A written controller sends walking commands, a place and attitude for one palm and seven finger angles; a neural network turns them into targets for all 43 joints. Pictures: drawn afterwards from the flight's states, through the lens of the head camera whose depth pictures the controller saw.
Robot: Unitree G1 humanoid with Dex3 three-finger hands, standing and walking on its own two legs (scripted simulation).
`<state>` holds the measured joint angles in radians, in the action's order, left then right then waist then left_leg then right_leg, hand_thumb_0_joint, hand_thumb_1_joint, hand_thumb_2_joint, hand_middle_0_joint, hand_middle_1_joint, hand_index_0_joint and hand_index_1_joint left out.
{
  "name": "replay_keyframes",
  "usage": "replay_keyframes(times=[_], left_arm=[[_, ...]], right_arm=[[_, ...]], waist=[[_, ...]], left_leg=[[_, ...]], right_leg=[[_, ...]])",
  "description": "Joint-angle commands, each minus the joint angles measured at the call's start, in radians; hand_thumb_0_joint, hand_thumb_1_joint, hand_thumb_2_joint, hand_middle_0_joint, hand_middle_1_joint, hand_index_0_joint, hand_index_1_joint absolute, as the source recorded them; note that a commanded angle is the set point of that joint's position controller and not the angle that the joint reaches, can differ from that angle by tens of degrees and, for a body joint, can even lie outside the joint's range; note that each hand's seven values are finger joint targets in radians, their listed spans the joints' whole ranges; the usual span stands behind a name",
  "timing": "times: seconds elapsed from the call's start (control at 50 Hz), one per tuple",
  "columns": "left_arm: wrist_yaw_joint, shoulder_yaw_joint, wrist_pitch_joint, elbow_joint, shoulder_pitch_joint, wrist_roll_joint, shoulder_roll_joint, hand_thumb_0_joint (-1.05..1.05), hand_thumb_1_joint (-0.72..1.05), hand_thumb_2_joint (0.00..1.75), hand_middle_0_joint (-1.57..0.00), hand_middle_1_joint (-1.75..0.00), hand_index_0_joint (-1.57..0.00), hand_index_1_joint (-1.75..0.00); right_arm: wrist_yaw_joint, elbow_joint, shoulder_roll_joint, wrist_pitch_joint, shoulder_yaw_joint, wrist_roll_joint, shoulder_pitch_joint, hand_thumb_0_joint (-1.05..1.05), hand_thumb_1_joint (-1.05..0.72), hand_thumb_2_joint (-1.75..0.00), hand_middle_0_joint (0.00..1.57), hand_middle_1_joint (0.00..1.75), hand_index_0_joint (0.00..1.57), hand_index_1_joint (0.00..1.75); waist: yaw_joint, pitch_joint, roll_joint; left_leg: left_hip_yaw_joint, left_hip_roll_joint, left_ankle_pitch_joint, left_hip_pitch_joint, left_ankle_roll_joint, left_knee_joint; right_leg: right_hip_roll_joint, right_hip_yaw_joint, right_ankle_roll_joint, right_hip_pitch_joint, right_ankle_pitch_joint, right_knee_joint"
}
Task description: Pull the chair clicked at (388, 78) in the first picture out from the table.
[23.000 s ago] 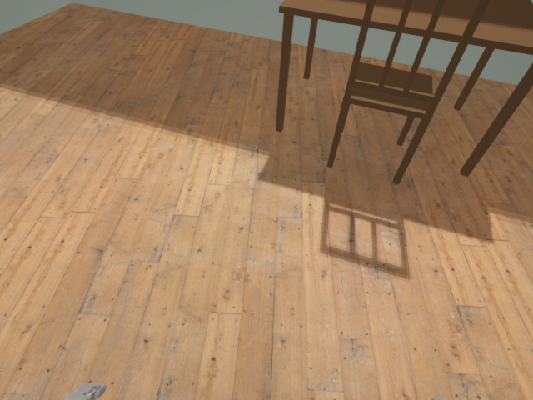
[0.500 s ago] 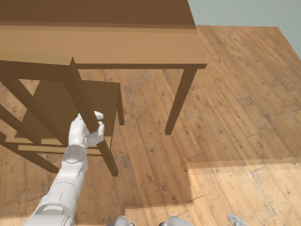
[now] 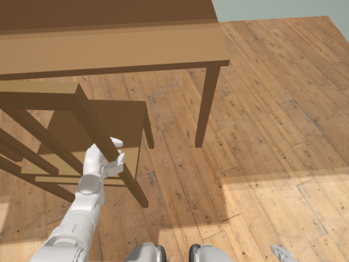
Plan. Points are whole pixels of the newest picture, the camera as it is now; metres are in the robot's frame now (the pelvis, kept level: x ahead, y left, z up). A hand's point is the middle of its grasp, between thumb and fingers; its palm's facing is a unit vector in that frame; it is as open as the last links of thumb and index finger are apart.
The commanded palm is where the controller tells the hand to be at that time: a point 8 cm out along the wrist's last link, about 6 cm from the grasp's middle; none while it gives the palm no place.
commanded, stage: step backward, pulling the chair out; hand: left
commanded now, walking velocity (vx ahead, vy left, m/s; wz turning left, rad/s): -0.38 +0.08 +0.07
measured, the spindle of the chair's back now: (18, 147) +0.39 +0.41 -0.04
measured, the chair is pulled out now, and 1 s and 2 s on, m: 0.10 0.28 0.50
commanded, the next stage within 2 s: stop walking, hand still on the chair in 1.70 s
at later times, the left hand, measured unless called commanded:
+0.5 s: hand (116, 194) +0.27 +0.14 -0.06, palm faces +0.01 -0.98 -0.17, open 6.0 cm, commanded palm +0.25 +0.19 -0.06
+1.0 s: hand (125, 251) +0.15 +0.11 -0.06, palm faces +0.00 -0.98 -0.19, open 6.2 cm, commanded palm +0.13 +0.16 -0.06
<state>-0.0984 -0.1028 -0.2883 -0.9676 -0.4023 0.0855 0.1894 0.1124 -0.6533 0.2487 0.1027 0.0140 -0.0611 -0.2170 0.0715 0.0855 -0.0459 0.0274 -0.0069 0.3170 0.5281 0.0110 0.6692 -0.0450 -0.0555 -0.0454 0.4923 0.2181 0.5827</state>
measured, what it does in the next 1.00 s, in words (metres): walks backwards: right foot, then left foot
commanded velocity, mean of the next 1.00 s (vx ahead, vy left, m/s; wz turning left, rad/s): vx -0.38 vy -0.02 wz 0.12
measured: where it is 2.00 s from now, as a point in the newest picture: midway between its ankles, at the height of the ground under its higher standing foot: outside the picture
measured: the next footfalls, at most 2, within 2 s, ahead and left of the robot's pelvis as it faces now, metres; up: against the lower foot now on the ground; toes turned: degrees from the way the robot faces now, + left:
right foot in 0.58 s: -0.12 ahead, -0.14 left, +0.00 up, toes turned -5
left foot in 0.80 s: -0.07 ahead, +0.10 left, +0.00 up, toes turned -5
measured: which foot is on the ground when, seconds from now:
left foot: down 0.00-0.62, up 0.64-0.78, down 0.80-1.00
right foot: down 0.00-0.20, up 0.22-0.56, down 0.58-1.00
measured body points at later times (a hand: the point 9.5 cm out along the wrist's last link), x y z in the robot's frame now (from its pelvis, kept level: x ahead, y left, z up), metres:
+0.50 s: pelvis -0.09 +0.01 +0.01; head +0.01 +0.01 +0.45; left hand +0.27 +0.20 -0.05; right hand +0.01 -0.21 -0.13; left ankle +0.02 +0.10 -0.72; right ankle -0.14 -0.15 -0.70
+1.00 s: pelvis -0.20 -0.02 +0.01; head -0.12 -0.04 +0.44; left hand +0.15 +0.16 -0.05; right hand -0.09 -0.29 -0.12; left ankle -0.11 +0.10 -0.72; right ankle -0.16 -0.13 -0.72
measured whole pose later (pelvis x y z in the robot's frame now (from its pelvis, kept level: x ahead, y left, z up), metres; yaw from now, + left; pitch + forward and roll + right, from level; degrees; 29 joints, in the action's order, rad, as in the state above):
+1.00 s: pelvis -0.20 -0.02 +0.01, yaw -3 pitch +0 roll +0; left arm -0.08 -0.07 -0.18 -0.96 -0.44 0.06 0.20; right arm 0.08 -0.66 0.26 0.00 0.00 -0.02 -0.15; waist 0.04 0.21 -0.02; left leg -0.04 0.00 0.14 0.39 -0.01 0.53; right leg 0.00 -0.02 -0.01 0.36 0.28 0.59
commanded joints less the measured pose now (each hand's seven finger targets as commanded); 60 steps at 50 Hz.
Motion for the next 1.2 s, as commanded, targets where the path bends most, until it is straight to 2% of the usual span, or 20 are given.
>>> replay_keyframes(times=[0.0,0.1,0.18,0.3,0.44,0.56,0.6,0.62,0.68,0.72,0.76,0.82,0.88,0.96,1.0,1.02,1.04,1.08,1.12,1.18], left_arm=[[-0.023,0.033,-0.008,0.156,-0.261,-0.069,0.225,0.0,0.9,0.9,-0.5,-1.45,-0.5,-1.45],[-0.02,0.08,0.002,0.196,-0.251,-0.069,0.179,0.0,0.9,0.9,-0.5,-1.45,-0.5,-1.45],[-0.003,0.148,-0.014,0.255,-0.349,-0.052,0.103,0.0,0.9,0.9,-0.5,-1.45,-0.5,-1.45],[-0.02,0.104,-0.02,0.187,-0.329,-0.082,0.108,0.0,0.9,0.9,-0.5,-1.45,-0.5,-1.45],[-0.019,0.069,-0.032,0.174,-0.286,-0.096,0.124,0.0,0.9,0.9,-0.5,-1.45,-0.5,-1.45],[0.012,0.022,-0.043,0.227,-0.161,-0.084,0.165,0.0,0.9,0.9,-0.5,-1.45,-0.5,-1.45],[0.018,0.003,-0.037,0.253,-0.119,-0.085,0.228,0.0,0.9,0.9,-0.5,-1.45,-0.5,-1.45],[0.008,-0.053,-0.012,0.22,-0.142,-0.074,0.284,0.0,0.9,0.9,-0.5,-1.45,-0.5,-1.45],[0.009,0.004,0.02,0.27,-0.232,-0.095,0.195,0.0,0.9,0.9,-0.5,-1.45,-0.5,-1.45],[-0.011,-0.035,0.036,0.201,-0.203,-0.101,0.242,0.0,0.9,0.9,-0.5,-1.45,-0.5,-1.45],[-0.015,0.002,0.037,0.194,-0.246,-0.099,0.228,0.0,0.9,0.9,-0.5,-1.45,-0.5,-1.45],[-0.004,0.082,0.035,0.2,-0.278,-0.097,0.117,0.0,0.9,0.9,-0.5,-1.45,-0.5,-1.45],[0.004,0.093,0.036,0.236,-0.272,-0.089,0.105,0.0,0.9,0.9,-0.5,-1.45,-0.5,-1.45],[0.019,0.072,0.037,0.218,-0.189,-0.073,0.127,0.0,0.9,0.9,-0.5,-1.45,-0.5,-1.45],[0.025,0.062,0.042,0.219,-0.2,-0.068,0.186,0.0,0.9,0.9,-0.5,-1.45,-0.5,-1.45],[0.022,0.042,0.061,0.197,-0.195,-0.053,0.197,0.0,0.9,0.9,-0.5,-1.45,-0.5,-1.45],[0.016,0.05,0.082,0.178,-0.24,-0.057,0.167,0.0,0.9,0.9,-0.5,-1.45,-0.5,-1.45],[0.011,0.044,0.075,0.184,-0.267,-0.074,0.161,0.0,0.9,0.9,-0.5,-1.45,-0.5,-1.45],[-0.008,0.042,0.063,0.143,-0.254,-0.086,0.151,0.0,0.9,0.9,-0.5,-1.45,-0.5,-1.45],[-0.022,0.075,0.077,0.086,-0.251,-0.082,0.119,0.0,0.9,0.9,-0.5,-1.45,-0.5,-1.45]], right_arm=[[0.016,0.082,0.14,-0.038,-0.05,-0.005,-0.042,0.0,-0.9,-0.9,0.2,0.3,0.2,0.3],[0.036,0.08,0.162,-0.047,-0.044,0.003,-0.029,0.0,-0.9,-0.9,0.2,0.3,0.2,0.3],[0.034,0.117,0.125,-0.052,-0.023,0.006,0.028,0.0,-0.9,-0.9,0.2,0.3,0.2,0.3],[0.011,0.059,0.119,-0.105,-0.037,0.052,-0.04,0.0,-0.9,-0.9,0.2,0.3,0.2,0.3],[-0.014,0.025,0.13,-0.158,-0.045,0.067,-0.038,0.0,-0.9,-0.9,0.2,0.3,0.2,0.3],[-0.032,0.039,0.122,-0.17,-0.056,0.046,-0.004,0.0,-0.9,-0.9,0.2,0.3,0.2,0.3],[-0.025,0.064,0.089,-0.158,-0.047,0.032,0.036,0.0,-0.9,-0.9,0.2,0.3,0.2,0.3],[-0.01,0.057,0.113,-0.151,-0.062,0.015,0.04,0.0,-0.9,-0.9,0.2,0.3,0.2,0.3],[0.006,0.057,0.094,-0.156,-0.024,0.043,0.12,0.0,-0.9,-0.9,0.2,0.3,0.2,0.3],[0.027,0.003,0.118,-0.15,-0.018,0.045,0.063,0.0,-0.9,-0.9,0.2,0.3,0.2,0.3],[0.036,-0.013,0.162,-0.146,-0.044,0.037,0.006,0.0,-0.9,-0.9,0.2,0.3,0.2,0.3],[-0.009,0.005,0.151,-0.127,-0.054,0.051,-0.035,0.0,-0.9,-0.9,0.2,0.3,0.2,0.3],[-0.02,0.028,0.137,-0.13,-0.053,0.063,-0.03,0.0,-0.9,-0.9,0.2,0.3,0.2,0.3],[-0.025,0.078,0.136,-0.116,-0.054,0.037,-0.011,0.0,-0.9,-0.9,0.2,0.3,0.2,0.3],[-0.014,0.111,0.108,-0.112,-0.047,0.016,0.017,0.0,-0.9,-0.9,0.2,0.3,0.2,0.3],[-0.007,0.113,0.125,-0.119,-0.055,-0.003,0.061,0.0,-0.9,-0.9,0.2,0.3,0.2,0.3],[-0.004,0.087,0.127,-0.12,-0.053,0.007,0.084,0.0,-0.9,-0.9,0.2,0.3,0.2,0.3],[-0.004,0.059,0.106,-0.125,-0.033,0.043,0.067,0.0,-0.9,-0.9,0.2,0.3,0.2,0.3],[0.001,0.033,0.083,-0.134,-0.008,0.04,0.047,0.0,-0.9,-0.9,0.2,0.3,0.2,0.3],[0.021,0.003,0.107,-0.138,-0.005,0.035,0.027,0.0,-0.9,-0.9,0.2,0.3,0.2,0.3]], waist=[[-0.019,-0.441,0.077],[-0.013,-0.438,-0.022],[-0.023,-0.373,-0.203],[-0.024,-0.415,-0.06],[-0.025,-0.426,-0.241],[-0.055,-0.462,-0.173],[-0.052,-0.413,0.075],[-0.055,-0.395,0.333],[-0.061,-0.346,0.138],[-0.045,-0.308,0.07],[-0.025,-0.374,0.024],[-0.034,-0.415,-0.156],[-0.032,-0.448,-0.282],[-0.042,-0.407,-0.156],[-0.03,-0.358,0.159],[-0.07,-0.342,0.226],[-0.08,-0.324,0.173],[-0.053,-0.334,0.077],[-0.04,-0.372,0.129],[-0.06,-0.323,0.194]], left_leg=[[-0.115,0.017,0.139,-0.13,-0.015,0.101],[-0.186,0.129,-0.397,-0.237,0.029,-0.215],[-0.295,0.252,-0.146,-0.24,0.094,-0.367],[-0.292,0.348,-0.731,-0.577,0.145,-0.24],[-0.257,0.313,-0.577,-0.613,0.135,-0.254],[-0.147,0.197,-0.446,-0.54,0.052,-0.109],[-0.007,0.059,-0.081,-0.341,-0.036,0.061],[-0.039,0.008,0.111,-0.222,-0.052,0.231],[-0.12,0.033,0.154,-0.058,-0.039,0.162],[-0.089,0.037,-0.03,-0.131,-0.038,-0.107],[-0.15,0.121,-0.691,-0.367,0.018,-0.231],[-0.297,0.272,-1.133,-0.698,0.128,-0.166],[-0.302,0.265,-1.047,-0.677,0.129,-0.181],[-0.229,0.211,-0.581,-0.396,0.084,-0.15],[-0.064,0.017,-0.009,-0.165,-0.025,0.032],[-0.086,-0.046,0.238,-0.15,-0.055,0.326],[-0.148,-0.031,0.246,-0.138,-0.049,0.512],[-0.153,-0.013,0.177,-0.098,-0.058,0.53],[-0.126,-0.003,0.19,-0.13,-0.055,0.342],[-0.088,-0.002,0.212,-0.185,-0.042,0.044]], right_leg=[[0.369,0.326,-0.044,-0.303,-0.449,-0.22],[0.172,0.104,0.041,-0.28,-0.371,-0.053],[0.077,0.079,0.022,-0.134,0.188,0.154],[0.074,0.094,0.035,0.005,0.3,0.224],[0.048,0.055,0.048,-0.054,0.31,0.143],[0.062,0.021,0.041,-0.258,-0.019,-0.279],[0.284,0.184,-0.044,-0.324,-0.363,-0.283],[0.372,0.24,-0.097,-0.3,-0.511,-0.224],[0.403,0.193,-0.106,-0.465,-0.799,-0.1],[0.314,0.123,-0.031,-0.483,-0.789,-0.016],[0.203,0.054,0.062,-0.345,-0.606,0.091],[0.067,0.051,0.055,-0.03,0.233,0.131],[0.067,0.065,0.037,-0.064,0.259,0.136],[0.082,0.067,0.043,-0.348,-0.057,-0.136],[0.321,0.319,-0.045,-0.425,-0.321,-0.286],[0.467,0.419,-0.141,-0.26,-0.174,-0.354],[0.494,0.391,-0.162,-0.158,0.008,-0.376],[0.436,0.302,-0.152,-0.223,-0.093,-0.319],[0.372,0.171,-0.108,-0.335,-0.324,-0.224],[0.342,0.164,-0.077,-0.346,-0.314,-0.233]])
